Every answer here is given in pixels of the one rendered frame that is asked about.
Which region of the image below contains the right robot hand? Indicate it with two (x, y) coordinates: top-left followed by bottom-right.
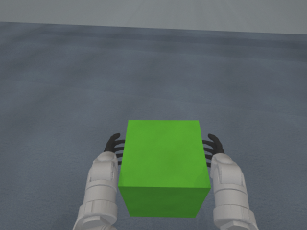
(202, 133), (224, 168)

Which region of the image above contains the left robot hand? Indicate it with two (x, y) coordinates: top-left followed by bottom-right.
(104, 133), (126, 165)

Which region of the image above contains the robot left forearm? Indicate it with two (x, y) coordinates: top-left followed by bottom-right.
(73, 151), (118, 230)

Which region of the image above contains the robot right forearm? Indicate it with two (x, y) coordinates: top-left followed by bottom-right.
(210, 153), (259, 230)

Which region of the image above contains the carton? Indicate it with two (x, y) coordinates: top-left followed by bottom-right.
(118, 120), (211, 218)

